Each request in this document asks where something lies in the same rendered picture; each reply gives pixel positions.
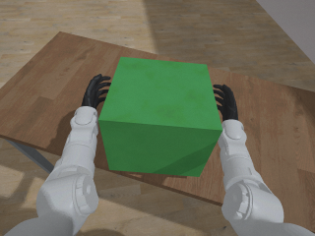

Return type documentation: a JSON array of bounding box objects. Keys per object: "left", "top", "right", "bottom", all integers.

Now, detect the right robot hand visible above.
[{"left": 213, "top": 84, "right": 238, "bottom": 121}]

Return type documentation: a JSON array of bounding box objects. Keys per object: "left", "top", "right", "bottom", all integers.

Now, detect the left robot upper arm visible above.
[{"left": 4, "top": 172, "right": 99, "bottom": 236}]

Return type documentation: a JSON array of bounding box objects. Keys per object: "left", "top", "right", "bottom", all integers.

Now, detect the robot left forearm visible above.
[{"left": 35, "top": 106, "right": 98, "bottom": 217}]

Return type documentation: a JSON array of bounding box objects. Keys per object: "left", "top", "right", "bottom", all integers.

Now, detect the right robot upper arm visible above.
[{"left": 221, "top": 183, "right": 315, "bottom": 236}]

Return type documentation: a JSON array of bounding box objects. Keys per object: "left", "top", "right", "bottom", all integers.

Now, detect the carton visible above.
[{"left": 98, "top": 56, "right": 223, "bottom": 177}]

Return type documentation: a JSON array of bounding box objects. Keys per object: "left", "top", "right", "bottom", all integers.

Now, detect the table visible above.
[{"left": 0, "top": 31, "right": 315, "bottom": 234}]

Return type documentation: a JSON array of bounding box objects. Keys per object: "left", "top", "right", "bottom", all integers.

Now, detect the robot right forearm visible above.
[{"left": 218, "top": 119, "right": 284, "bottom": 222}]

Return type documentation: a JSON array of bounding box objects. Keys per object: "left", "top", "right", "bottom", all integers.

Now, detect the left robot hand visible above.
[{"left": 81, "top": 74, "right": 111, "bottom": 110}]

